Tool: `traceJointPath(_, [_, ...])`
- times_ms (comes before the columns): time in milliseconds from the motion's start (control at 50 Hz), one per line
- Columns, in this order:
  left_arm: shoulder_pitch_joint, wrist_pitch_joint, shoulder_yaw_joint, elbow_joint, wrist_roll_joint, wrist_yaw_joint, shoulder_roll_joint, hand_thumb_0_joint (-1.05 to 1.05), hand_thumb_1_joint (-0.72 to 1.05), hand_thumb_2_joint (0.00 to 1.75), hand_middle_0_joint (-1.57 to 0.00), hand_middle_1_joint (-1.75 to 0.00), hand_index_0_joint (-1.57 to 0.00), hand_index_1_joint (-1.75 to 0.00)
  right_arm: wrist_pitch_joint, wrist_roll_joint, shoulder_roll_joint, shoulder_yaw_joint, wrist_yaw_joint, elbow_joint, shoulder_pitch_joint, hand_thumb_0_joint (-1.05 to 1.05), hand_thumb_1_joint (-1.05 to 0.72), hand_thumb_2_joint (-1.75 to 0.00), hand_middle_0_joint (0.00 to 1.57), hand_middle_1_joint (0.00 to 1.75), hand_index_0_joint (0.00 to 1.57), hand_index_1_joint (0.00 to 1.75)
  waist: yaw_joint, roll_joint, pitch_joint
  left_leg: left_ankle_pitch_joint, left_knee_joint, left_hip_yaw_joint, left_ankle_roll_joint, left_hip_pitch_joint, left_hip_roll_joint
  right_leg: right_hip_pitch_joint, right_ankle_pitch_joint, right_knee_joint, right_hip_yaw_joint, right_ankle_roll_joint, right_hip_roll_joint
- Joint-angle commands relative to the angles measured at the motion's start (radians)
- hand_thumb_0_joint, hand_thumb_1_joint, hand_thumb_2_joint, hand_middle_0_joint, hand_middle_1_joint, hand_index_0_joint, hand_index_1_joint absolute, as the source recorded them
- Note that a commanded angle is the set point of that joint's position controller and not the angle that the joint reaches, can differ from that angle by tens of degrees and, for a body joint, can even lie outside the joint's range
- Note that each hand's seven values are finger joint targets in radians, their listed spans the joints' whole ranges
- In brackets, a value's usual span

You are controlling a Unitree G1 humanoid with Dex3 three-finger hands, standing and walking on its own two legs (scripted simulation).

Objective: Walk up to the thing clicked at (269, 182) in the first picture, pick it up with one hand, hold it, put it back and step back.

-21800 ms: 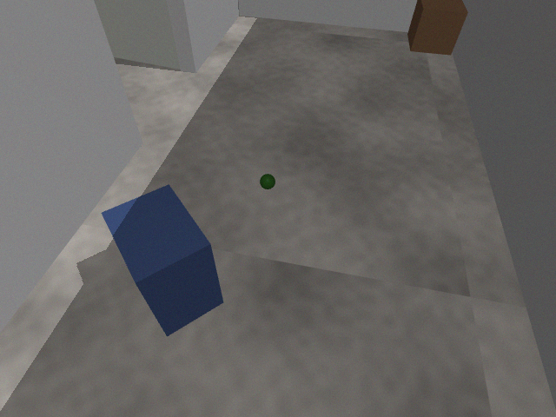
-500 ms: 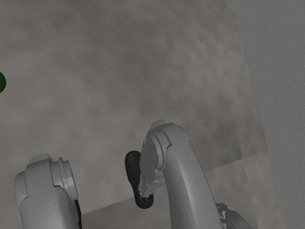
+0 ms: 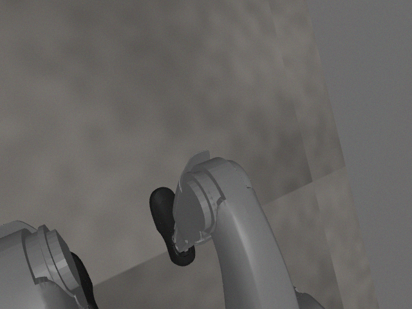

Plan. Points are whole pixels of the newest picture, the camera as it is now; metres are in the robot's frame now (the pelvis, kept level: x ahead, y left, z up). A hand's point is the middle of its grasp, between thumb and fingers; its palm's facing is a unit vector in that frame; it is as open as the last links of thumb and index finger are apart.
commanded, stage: rest palm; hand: left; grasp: from above
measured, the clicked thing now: out of the picture +0.53 +0.29 -0.28
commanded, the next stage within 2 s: close in 0.72 s
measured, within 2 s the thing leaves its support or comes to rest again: neither
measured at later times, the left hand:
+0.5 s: hand out of the picture +0.51 +0.30 -0.24, palm faces -0.44 -0.11 -0.89, open 14.1 cm
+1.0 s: hand out of the picture +0.52 +0.29 -0.25, palm faces -0.42 -0.11 -0.90, open 13.7 cm
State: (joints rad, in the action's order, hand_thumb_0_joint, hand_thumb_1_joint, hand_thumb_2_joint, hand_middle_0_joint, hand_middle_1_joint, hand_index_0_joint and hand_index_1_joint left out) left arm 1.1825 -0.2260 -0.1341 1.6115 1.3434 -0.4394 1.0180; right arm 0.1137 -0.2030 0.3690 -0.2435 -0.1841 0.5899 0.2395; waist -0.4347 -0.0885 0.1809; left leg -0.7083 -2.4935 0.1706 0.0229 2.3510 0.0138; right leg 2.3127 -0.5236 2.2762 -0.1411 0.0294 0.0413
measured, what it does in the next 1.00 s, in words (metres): stands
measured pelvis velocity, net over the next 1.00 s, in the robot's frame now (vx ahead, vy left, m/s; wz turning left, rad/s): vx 0.00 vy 0.01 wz -0.04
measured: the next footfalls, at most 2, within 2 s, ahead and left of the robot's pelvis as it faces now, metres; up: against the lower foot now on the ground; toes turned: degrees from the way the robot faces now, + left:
none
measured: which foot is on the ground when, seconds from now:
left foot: down 0.00-1.00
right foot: down 0.00-1.00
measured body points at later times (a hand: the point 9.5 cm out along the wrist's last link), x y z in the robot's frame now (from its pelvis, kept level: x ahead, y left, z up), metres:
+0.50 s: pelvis +0.00 +0.01 +0.00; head +0.30 +0.12 +0.32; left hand +0.53 +0.30 -0.19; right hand +0.01 -0.24 -0.04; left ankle +0.07 +0.12 -0.28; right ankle +0.14 -0.12 -0.28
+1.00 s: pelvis +0.00 +0.01 +0.00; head +0.31 +0.10 +0.31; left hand +0.54 +0.30 -0.19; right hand -0.01 -0.25 -0.03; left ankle +0.07 +0.12 -0.28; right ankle +0.14 -0.12 -0.28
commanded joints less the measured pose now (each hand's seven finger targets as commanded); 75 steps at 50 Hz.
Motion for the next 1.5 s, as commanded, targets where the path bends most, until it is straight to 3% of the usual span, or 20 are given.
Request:
traceJointPath(0, [0.289,0.005,-0.001,-0.110,0.000,-0.070,0.247,0.00,-0.55,1.04,-0.10,-0.94,-0.06,-0.98,0.015,-0.001,0.319,0.093,0.016,0.027,0.241,0.00,-0.90,-0.90,0.20,0.30,0.20,0.30,-0.055,0.526,-0.713,0.218,0.268,-0.070,-0.010,-0.494,-0.008,-0.427,0.114,-0.176,-0.081,-0.062,-0.056])
traceJointPath(120, [0.272,0.033,0.026,-0.072,-0.008,-0.085,0.208,0.00,-0.50,1.03,-0.12,-0.96,-0.09,-0.98,0.036,0.001,0.323,0.094,0.003,0.035,0.219,0.00,-0.90,-0.90,0.20,0.30,0.20,0.30,-0.058,0.536,-0.688,0.243,0.283,-0.051,-0.015,-0.510,-0.013,-0.412,0.146,-0.164,-0.093,-0.061,-0.060])
traceJointPath(140, [0.276,0.038,0.031,-0.046,-0.006,-0.081,0.189,0.00,-0.52,1.02,-0.10,-0.96,-0.08,-0.98,0.043,-0.004,0.331,0.094,-0.002,0.032,0.223,0.00,-0.90,-0.90,0.20,0.30,0.20,0.30,-0.080,0.514,-0.651,0.240,0.270,-0.044,-0.015,-0.507,-0.014,-0.376,0.143,-0.160,-0.098,-0.058,-0.055])
traceJointPath(180, [0.276,0.040,0.011,-0.074,-0.015,-0.084,0.215,0.00,-0.53,1.00,-0.09,-0.94,-0.06,-0.97,0.046,-0.001,0.328,0.084,-0.007,0.037,0.219,0.00,-0.89,-0.90,0.20,0.30,0.20,0.30,-0.069,0.514,-0.668,0.269,0.275,-0.035,-0.019,-0.513,-0.018,-0.388,0.159,-0.166,-0.101,-0.057,-0.053])
traceJointPath(220, [0.297,0.040,0.018,-0.067,-0.015,-0.080,0.196,0.00,-0.53,0.99,-0.08,-0.94,-0.06,-0.96,0.048,-0.007,0.330,0.080,-0.014,0.040,0.223,0.00,-0.89,-0.90,0.20,0.30,0.20,0.30,-0.097,0.546,-0.651,0.302,0.275,-0.014,-0.032,-0.562,-0.028,-0.349,0.166,-0.155,-0.104,-0.055,-0.045])
traceJointPath(280, [0.307,0.034,0.016,-0.094,-0.006,-0.081,0.207,0.00,-0.52,0.98,-0.08,-0.96,-0.07,-0.97,0.051,-0.013,0.333,0.072,-0.025,0.034,0.214,0.00,-0.89,-0.90,0.20,0.30,0.20,0.30,-0.099,0.580,-0.652,0.328,0.284,0.003,-0.044,-0.604,-0.034,-0.335,0.165,-0.148,-0.110,-0.056,-0.041])
traceJointPath(380, [0.308,0.030,0.013,-0.084,-0.006,-0.098,0.239,0.00,-0.55,1.04,-0.09,-0.97,-0.06,-1.00,0.050,-0.010,0.338,0.072,-0.031,0.019,0.203,0.00,-0.90,-0.90,0.20,0.30,0.20,0.30,-0.077,0.585,-0.690,0.271,0.288,-0.019,-0.027,-0.565,-0.022,-0.408,0.162,-0.154,-0.102,-0.058,-0.054])
traceJointPath(420, [0.311,0.031,0.030,-0.071,-0.004,-0.102,0.212,0.00,-0.55,1.05,-0.09,-0.98,-0.06,-1.01,0.055,-0.013,0.335,0.068,-0.035,0.019,0.213,0.00,-0.90,-0.90,0.20,0.30,0.20,0.30,-0.100,0.568,-0.675,0.270,0.275,-0.024,-0.022,-0.557,-0.023,-0.404,0.170,-0.153,-0.103,-0.053,-0.057])
traceJointPath(600, [0.303,0.032,0.020,-0.036,-0.016,-0.118,0.242,0.00,-0.52,1.10,-0.10,-1.02,-0.07,-1.06,0.065,-0.013,0.335,0.040,-0.036,0.021,0.207,0.00,-0.90,-0.90,0.20,0.30,0.20,0.30,-0.100,0.541,-0.646,0.254,0.283,-0.013,-0.020,-0.521,-0.028,-0.413,0.159,-0.164,-0.109,-0.050,-0.056])
traceJointPath(660, [0.300,0.032,0.033,-0.010,-0.017,-0.115,0.229,0.00,-0.51,1.12,-0.12,-1.04,-0.08,-1.08,0.071,-0.016,0.340,0.029,-0.037,0.008,0.202,0.00,-0.90,-0.91,0.20,0.30,0.20,0.30,-0.122,0.512,-0.616,0.258,0.265,-0.007,-0.018,-0.506,-0.030,-0.409,0.166,-0.161,-0.112,-0.047,-0.054])
traceJointPath(740, [0.315,0.033,0.002,-0.065,-0.015,-0.121,0.303,0.00,-0.53,1.11,-0.11,-1.03,-0.07,-1.07,0.071,-0.014,0.352,0.030,-0.029,0.007,0.202,0.00,-0.90,-0.91,0.20,0.30,0.20,0.30,-0.098,0.552,-0.655,0.251,0.275,-0.014,-0.020,-0.532,-0.032,-0.432,0.156,-0.169,-0.102,-0.049,-0.054])
traceJointPath(860, [0.266,0.047,0.005,-0.037,-0.021,-0.120,0.311,0.00,-0.51,1.04,-0.11,-0.99,-0.08,-1.02,0.075,-0.011,0.356,0.032,-0.026,0.000,0.197,0.00,-0.90,-0.90,0.20,0.30,0.20,0.30,-0.094,0.523,-0.639,0.234,0.265,-0.038,-0.009,-0.473,-0.028,-0.487,0.158,-0.179,-0.094,-0.049,-0.066])
traceJointPath(920, [0.285,0.049,-0.035,-0.087,-0.032,-0.119,0.355,0.00,-0.49,1.02,-0.12,-0.98,-0.09,-1.01,0.073,-0.009,0.364,0.035,-0.021,0.006,0.205,0.00,-0.90,-0.90,0.20,0.30,0.20,0.30,-0.080,0.548,-0.680,0.257,0.259,-0.030,-0.014,-0.488,-0.032,-0.489,0.170,-0.178,-0.098,-0.054,-0.061])
traceJointPath(1020, [0.230,0.053,0.016,-0.033,-0.054,-0.081,0.274,0.00,-0.46,0.99,-0.13,-0.98,-0.11,-1.00,0.072,-0.007,0.340,0.029,-0.021,0.009,0.191,0.00,-0.90,-0.90,0.20,0.30,0.20,0.30,-0.100,0.489,-0.612,0.216,0.254,-0.030,-0.008,-0.448,-0.033,-0.468,0.141,-0.185,-0.103,-0.049,-0.064])
traceJointPath(1180, [0.284,0.013,0.028,-0.125,-0.058,-0.060,0.287,0.00,-0.34,0.99,-0.20,-1.00,-0.19,-1.01,0.053,-0.010,0.352,0.022,-0.016,0.030,0.195,0.00,-0.89,-0.90,0.20,0.30,0.20,0.30,-0.110,0.554,-0.651,0.293,0.257,-0.005,-0.027,-0.544,-0.040,-0.454,0.179,-0.174,-0.115,-0.055,-0.060])
traceJointPath(1260, [0.272,0.004,0.057,-0.071,-0.045,-0.072,0.241,0.00,-0.27,0.93,-0.22,-0.98,-0.23,-0.97,0.052,-0.019,0.353,0.014,-0.020,0.021,0.173,0.00,-0.89,-0.90,0.20,0.30,0.20,0.30,-0.118,0.565,-0.584,0.269,0.265,0.020,-0.040,-0.564,-0.045,-0.359,0.137,-0.168,-0.128,-0.056,-0.056])
traceJointPath(1320, [0.302,0.002,0.038,-0.111,-0.017,-0.096,0.295,0.00,-0.23,0.91,-0.24,-0.98,-0.25,-0.96,0.047,-0.017,0.352,0.018,-0.018,0.023,0.172,0.00,-0.89,-0.90,0.20,0.30,0.20,0.30,-0.092,0.629,-0.647,0.300,0.285,0.027,-0.048,-0.620,-0.050,-0.372,0.157,-0.155,-0.122,-0.057,-0.053])
traceJointPath(1380, [0.258,0.013,0.060,-0.016,-0.024,-0.108,0.234,0.00,-0.21,0.88,-0.25,-0.97,-0.26,-0.95,0.055,-0.020,0.350,0.009,-0.026,0.012,0.158,0.00,-0.89,-0.90,0.20,0.30,0.20,0.30,-0.118,0.542,-0.550,0.223,0.283,0.018,-0.033,-0.512,-0.043,-0.362,0.127,-0.168,-0.128,-0.053,-0.057])
traceJointPath(1420, [0.291,0.016,0.037,-0.058,-0.024,-0.119,0.292,0.00,-0.21,0.89,-0.25,-0.97,-0.27,-0.95,0.057,-0.019,0.350,0.005,-0.022,0.020,0.157,0.00,-0.89,-0.90,0.20,0.30,0.20,0.30,-0.108,0.561,-0.580,0.226,0.282,0.007,-0.029,-0.516,-0.044,-0.384,0.134,-0.176,-0.120,-0.051,-0.060])
traceJointPath(1480, [0.279,0.025,0.016,-0.041,-0.022,-0.126,0.298,0.00,-0.20,0.83,-0.27,-0.93,-0.29,-0.91,0.061,-0.021,0.351,0.001,-0.027,0.018,0.167,0.00,-0.89,-0.90,0.20,0.30,0.20,0.30,-0.111,0.557,-0.601,0.270,0.278,0.019,-0.031,-0.544,-0.049,-0.385,0.162,-0.164,-0.117,-0.048,-0.051])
